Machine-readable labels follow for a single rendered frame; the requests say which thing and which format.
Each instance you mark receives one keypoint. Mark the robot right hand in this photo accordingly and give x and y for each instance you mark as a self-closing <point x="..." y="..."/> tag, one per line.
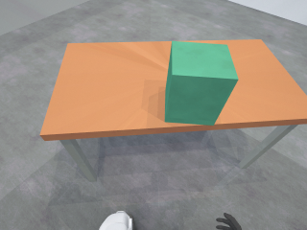
<point x="229" y="220"/>

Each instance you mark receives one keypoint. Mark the table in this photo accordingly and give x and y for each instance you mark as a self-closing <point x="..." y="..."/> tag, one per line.
<point x="110" y="89"/>

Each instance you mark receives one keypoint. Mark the carton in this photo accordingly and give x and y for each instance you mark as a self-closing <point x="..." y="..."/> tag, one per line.
<point x="200" y="79"/>

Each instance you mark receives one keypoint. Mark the left robot thigh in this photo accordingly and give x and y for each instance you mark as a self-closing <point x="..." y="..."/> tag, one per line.
<point x="117" y="221"/>

